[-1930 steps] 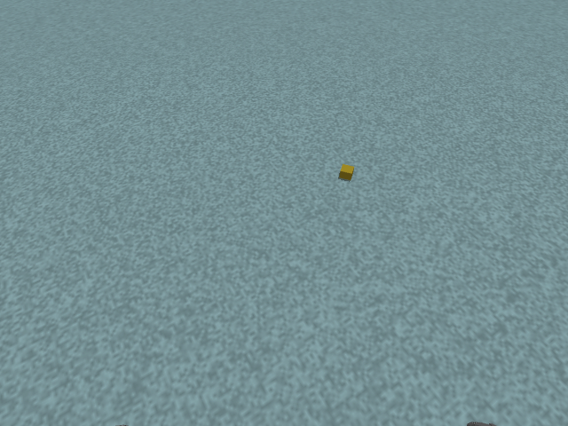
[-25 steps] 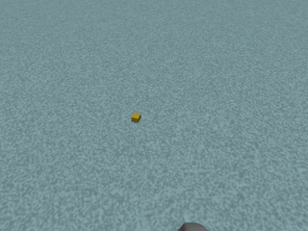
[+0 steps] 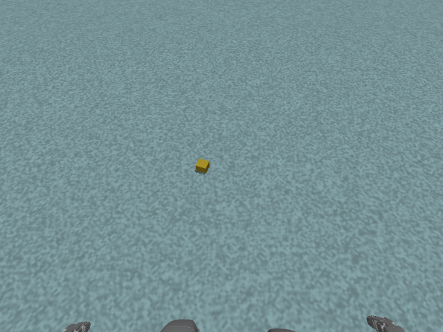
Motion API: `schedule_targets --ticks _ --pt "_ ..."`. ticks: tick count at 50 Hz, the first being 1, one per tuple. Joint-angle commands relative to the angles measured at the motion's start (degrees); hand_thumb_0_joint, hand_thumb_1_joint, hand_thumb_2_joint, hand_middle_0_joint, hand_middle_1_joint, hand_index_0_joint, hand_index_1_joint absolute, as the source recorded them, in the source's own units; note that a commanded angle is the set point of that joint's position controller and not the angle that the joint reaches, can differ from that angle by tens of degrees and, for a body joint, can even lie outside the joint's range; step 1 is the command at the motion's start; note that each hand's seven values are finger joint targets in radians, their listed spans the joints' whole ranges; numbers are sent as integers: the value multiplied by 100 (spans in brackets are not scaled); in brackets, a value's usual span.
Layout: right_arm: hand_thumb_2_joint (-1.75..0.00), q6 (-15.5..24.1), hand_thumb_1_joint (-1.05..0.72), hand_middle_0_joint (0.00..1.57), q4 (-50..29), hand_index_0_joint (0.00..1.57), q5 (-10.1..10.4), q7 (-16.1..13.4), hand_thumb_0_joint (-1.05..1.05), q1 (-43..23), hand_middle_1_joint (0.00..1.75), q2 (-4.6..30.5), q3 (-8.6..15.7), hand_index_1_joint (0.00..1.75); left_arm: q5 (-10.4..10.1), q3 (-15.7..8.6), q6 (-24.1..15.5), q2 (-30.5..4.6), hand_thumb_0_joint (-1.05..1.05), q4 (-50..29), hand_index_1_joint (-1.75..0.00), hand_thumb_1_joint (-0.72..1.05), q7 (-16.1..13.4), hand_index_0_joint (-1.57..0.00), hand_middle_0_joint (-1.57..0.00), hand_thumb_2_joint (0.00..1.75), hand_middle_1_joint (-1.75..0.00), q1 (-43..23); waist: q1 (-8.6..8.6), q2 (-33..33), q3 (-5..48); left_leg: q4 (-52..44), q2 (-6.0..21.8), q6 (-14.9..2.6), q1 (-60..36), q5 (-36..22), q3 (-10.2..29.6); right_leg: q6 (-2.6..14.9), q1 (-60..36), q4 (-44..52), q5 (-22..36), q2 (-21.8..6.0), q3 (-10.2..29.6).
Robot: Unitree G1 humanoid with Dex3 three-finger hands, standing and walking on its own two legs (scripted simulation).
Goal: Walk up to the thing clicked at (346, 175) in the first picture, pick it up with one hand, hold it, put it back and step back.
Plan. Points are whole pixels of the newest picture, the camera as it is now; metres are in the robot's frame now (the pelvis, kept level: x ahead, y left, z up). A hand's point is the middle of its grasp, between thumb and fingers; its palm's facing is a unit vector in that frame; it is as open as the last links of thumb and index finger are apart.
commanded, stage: step back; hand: left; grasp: from above
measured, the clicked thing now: (202, 166) +0.98 +0.14 -0.74
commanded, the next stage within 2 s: stand in 0.20 s
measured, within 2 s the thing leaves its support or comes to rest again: neither
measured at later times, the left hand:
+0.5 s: hand out of the picture +0.10 +0.25 -0.13, palm faces -0.03 -0.94 -0.34, open 7.4 cm
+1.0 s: hand out of the picture +0.07 +0.26 -0.14, palm faces -0.05 -0.94 -0.34, open 7.4 cm
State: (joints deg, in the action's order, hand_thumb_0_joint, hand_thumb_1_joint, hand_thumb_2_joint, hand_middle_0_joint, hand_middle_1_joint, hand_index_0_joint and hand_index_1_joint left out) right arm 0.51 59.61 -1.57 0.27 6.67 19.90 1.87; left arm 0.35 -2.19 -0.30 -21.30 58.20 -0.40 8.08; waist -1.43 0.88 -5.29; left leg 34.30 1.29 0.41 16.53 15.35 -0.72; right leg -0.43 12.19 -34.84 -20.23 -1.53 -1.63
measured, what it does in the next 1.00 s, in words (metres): stands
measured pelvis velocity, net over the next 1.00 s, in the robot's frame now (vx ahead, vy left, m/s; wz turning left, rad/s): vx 0.00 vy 0.00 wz -0.02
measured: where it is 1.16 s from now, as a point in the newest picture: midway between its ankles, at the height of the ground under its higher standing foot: outside the picture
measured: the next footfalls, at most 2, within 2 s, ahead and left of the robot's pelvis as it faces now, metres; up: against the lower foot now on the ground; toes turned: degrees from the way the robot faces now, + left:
none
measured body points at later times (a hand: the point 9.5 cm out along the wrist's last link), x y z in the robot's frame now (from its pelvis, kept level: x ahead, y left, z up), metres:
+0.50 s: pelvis +0.01 +0.01 +0.02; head +0.01 +0.01 +0.47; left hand +0.10 +0.30 -0.11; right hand +0.11 -0.29 -0.11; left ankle +0.03 +0.13 -0.73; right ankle -0.01 -0.12 -0.73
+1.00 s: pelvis +0.00 +0.00 +0.02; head +0.00 +0.00 +0.47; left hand +0.07 +0.31 -0.11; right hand +0.05 -0.30 -0.12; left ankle +0.03 +0.13 -0.73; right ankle -0.01 -0.12 -0.73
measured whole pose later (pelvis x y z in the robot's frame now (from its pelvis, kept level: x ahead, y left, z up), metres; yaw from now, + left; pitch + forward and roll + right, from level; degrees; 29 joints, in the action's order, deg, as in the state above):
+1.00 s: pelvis +0.00 +0.00 +0.02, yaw -1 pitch -2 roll +0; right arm 0.5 66.3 -0.8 1.0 6.6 19.8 0.2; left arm 0.8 -0.2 -0.7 -20.1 65.1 0.6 7.4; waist 0.5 -0.2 -2.8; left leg 18.8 1.4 0.5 9.2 7.2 -2.0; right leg -1.0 5.4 -19.0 -11.3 -1.2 -0.7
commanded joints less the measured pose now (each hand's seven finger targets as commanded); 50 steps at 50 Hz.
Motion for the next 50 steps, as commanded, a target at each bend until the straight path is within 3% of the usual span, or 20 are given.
schedule_targets --ticks 1,3,7,9,10,14,17,20,31,33,38,46,50 --pt "-90 107 -90 20 -315 20 64 -105 0 -583 30 1247 212 30 0 -221 -212 -1261 0 -160 -30 90 -45 -20 -20 90 -30 -91 -10 -554 752 -873 681 -333 -133 -1233 697 248 -510 837 1470 -401 556" --pt "-90 103 -90 20 -200 20 61 -97 0 -570 30 1211 192 30 -5 -217 -223 -1311 0 -116 -30 90 -44 -20 -20 90 -30 -244 70 -367 839 -894 600 -258 -502 -1282 560 285 -399 925 1790 -547 682" --pt "-90 102 -90 20 -54 20 79 -80 0 -712 30 1203 200 30 5 -184 -231 -1226 0 15 -30 90 -61 -20 -20 90 -30 -360 89 -202 1013 -896 656 -304 -908 -1831 432 227 -472 1149 2201 -525 574" --pt "-90 91 -90 20 1 20 76 -80 0 -789 30 1134 179 30 18 -179 -225 -1241 0 71 -30 90 -59 -20 -20 90 -30 -478 107 -63 863 -998 617 -252 -815 -1644 372 207 -487 1266 2148 -542 620" --pt "-90 122 -90 20 -1 20 134 -49 0 -589 30 1165 122 30 -30 -62 -209 -1024 0 165 -30 90 -21 -20 -20 90 -30 -435 180 -156 919 -1267 657 -246 -1064 -1737 568 155 -496 1373 1983 -534 600" --pt "-90 165 -90 20 61 20 116 -36 0 -762 30 1166 126 30 -18 -42 -210 -1090 0 230 -30 90 -13 -20 -20 90 -30 -539 143 -117 935 -1382 693 -176 -1338 -2111 526 124 -593 1595 2158 -568 555" --pt "-90 164 -90 20 85 20 118 -35 0 -843 30 1160 126 30 -2 -39 -199 -1110 0 279 -30 90 -11 -20 -20 90 -30 -574 125 -132 821 -1571 689 -146 -1282 -1862 530 99 -608 1755 1896 -571 535" --pt "-90 174 -90 20 124 20 108 -27 0 -781 30 1161 114 30 -4 -38 -221 -1133 0 298 -30 90 -6 -20 -20 90 -30 -609 133 -123 915 -1621 686 -138 -1285 -1931 484 102 -807 1803 2068 -638 577" --pt "-90 163 -90 20 222 20 102 -20 0 -679 30 1182 91 30 17 -20 -189 -1110 0 360 -30 90 15 -20 -20 90 -30 -549 113 -108 608 -1919 657 -88 -1124 -1094 502 97 -524 2031 1198 -596 571" --pt "-90 165 -90 20 217 20 103 -14 0 -616 30 1202 99 30 24 -13 -207 -1116 0 347 -30 90 14 -20 -20 90 -30 -557 149 -62 748 -1841 665 -114 -1183 -1254 488 100 -623 2026 1410 -629 584" --pt "-90 156 -90 20 287 20 89 -21 0 -467 30 1204 72 30 7 -17 -168 -1113 0 372 -30 90 33 -20 -20 90 -30 -500 150 -114 406 -2042 628 -75 -891 -623 534 114 -429 2071 907 -578 598" --pt "-90 145 -90 20 285 20 90 -14 0 -411 30 1255 76 30 27 15 -156 -1084 0 358 -30 90 49 -20 -20 90 -30 -352 144 -176 463 -2007 635 -95 -910 -326 574 130 -309 2061 712 -568 613" --pt "-90 142 -90 20 267 20 88 -14 0 -366 30 1215 65 30 26 9 -176 -1135 0 328 -30 90 33 -20 -20 90 -30 -370 192 -9 576 -1899 634 -114 -1118 -639 524 127 -236 2060 911 -588 657"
